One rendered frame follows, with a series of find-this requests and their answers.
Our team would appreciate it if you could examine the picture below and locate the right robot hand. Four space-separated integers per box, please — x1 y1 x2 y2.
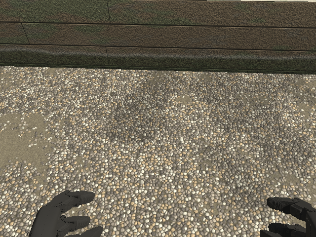
260 197 316 237

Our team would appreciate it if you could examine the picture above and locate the left robot hand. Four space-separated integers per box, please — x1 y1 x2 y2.
27 190 104 237

